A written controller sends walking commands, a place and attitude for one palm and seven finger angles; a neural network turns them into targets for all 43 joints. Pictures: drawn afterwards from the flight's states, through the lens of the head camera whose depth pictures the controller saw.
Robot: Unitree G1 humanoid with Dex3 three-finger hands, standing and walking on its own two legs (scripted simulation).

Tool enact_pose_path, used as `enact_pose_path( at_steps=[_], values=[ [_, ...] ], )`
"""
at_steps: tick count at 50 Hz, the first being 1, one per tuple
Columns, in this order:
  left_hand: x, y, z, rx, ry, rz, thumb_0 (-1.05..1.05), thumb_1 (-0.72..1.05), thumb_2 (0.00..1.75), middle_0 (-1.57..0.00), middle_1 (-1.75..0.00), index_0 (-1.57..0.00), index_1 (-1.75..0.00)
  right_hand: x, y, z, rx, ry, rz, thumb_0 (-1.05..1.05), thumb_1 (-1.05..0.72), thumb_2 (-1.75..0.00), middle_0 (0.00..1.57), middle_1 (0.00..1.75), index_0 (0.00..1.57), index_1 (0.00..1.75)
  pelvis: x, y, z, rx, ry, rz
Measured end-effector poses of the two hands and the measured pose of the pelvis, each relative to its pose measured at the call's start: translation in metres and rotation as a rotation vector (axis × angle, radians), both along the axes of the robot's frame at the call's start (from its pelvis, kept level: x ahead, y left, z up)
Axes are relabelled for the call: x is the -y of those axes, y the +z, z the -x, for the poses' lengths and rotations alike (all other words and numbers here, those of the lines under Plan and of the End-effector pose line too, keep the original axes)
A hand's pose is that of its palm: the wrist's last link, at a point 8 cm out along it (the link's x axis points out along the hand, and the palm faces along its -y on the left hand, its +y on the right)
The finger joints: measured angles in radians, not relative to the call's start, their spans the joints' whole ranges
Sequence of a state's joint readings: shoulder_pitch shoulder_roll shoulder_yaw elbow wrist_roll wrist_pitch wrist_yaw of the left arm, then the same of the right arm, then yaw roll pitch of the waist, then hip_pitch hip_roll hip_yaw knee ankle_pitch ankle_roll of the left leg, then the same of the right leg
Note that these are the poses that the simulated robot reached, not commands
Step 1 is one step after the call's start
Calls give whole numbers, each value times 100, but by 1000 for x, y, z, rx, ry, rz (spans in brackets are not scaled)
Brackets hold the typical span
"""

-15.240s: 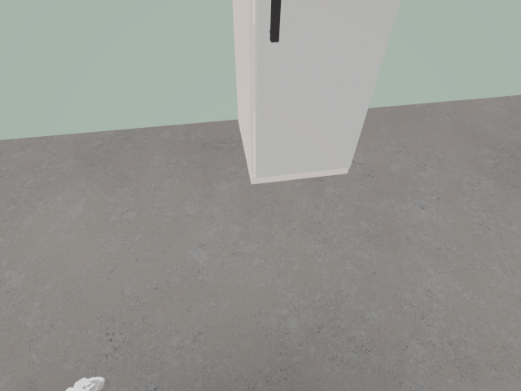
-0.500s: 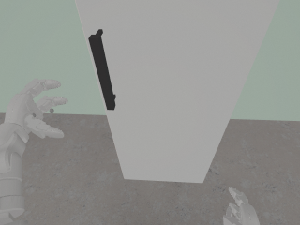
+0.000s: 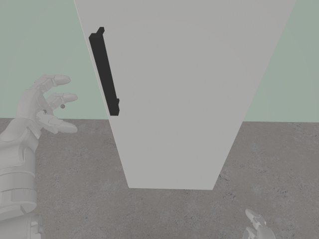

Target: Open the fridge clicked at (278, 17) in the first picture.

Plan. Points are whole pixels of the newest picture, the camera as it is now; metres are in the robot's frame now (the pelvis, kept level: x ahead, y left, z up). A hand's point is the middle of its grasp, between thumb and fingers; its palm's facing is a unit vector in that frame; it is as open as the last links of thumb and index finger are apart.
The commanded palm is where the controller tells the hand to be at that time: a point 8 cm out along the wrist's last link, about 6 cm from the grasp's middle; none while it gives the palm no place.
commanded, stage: move the hooked fingers beside the handle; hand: left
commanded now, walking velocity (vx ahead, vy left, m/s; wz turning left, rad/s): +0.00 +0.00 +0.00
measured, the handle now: (108, 75) +0.51 +0.19 +0.16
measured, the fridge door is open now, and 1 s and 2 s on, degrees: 0 0 0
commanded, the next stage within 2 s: feel for the door with the fingertips in 1.50 s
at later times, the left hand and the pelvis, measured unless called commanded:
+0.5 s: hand (72, 92) +0.41 +0.26 +0.17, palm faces +0.09 -1.00 +0.01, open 14.0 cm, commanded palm +0.39 +0.30 +0.17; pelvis +0.01 +0.00 +0.00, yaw -1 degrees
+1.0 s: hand (78, 88) +0.44 +0.25 +0.17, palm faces +0.06 -1.00 +0.01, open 14.0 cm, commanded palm +0.40 +0.30 +0.17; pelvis +0.01 +0.01 -0.01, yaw -2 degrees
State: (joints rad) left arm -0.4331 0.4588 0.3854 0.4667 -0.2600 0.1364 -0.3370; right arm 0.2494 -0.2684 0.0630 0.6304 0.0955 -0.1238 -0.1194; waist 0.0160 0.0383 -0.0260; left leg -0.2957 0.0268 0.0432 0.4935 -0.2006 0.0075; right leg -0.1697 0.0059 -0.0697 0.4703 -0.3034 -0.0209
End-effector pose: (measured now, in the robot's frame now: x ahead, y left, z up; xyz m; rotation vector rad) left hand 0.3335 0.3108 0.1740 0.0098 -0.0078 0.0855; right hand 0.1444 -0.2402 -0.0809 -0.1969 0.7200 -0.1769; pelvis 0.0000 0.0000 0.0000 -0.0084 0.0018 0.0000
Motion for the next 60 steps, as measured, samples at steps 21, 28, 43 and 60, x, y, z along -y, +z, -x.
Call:
enact_pose_path(
  at_steps=[21,28,43,60],
  values=[
    [6,-1,-47,-8,2,15,-1,-50,30,-30,-120,-30,-120,21,-13,37,-130,-83,22,1,-90,-90,21,30,20,30,2,-2,-6,-40,-20,-1],
    [3,-2,-59,-16,-7,17,-1,-50,30,-30,-120,-30,-120,29,-18,53,-196,-104,46,1,-90,-90,21,30,20,30,2,-4,-6,-58,-14,3],
    [8,-5,-91,0,-26,20,-1,-50,30,-30,-120,-30,-120,29,-24,85,-283,-158,46,1,-90,-90,21,30,20,30,-3,-7,-8,-102,-32,6],
    [6,-9,-71,2,-22,31,-1,-50,30,-30,-120,-30,-120,15,-21,54,-220,-106,30,1,-90,-90,21,30,20,30,-7,-6,-9,-81,-20,9]
  ],
)
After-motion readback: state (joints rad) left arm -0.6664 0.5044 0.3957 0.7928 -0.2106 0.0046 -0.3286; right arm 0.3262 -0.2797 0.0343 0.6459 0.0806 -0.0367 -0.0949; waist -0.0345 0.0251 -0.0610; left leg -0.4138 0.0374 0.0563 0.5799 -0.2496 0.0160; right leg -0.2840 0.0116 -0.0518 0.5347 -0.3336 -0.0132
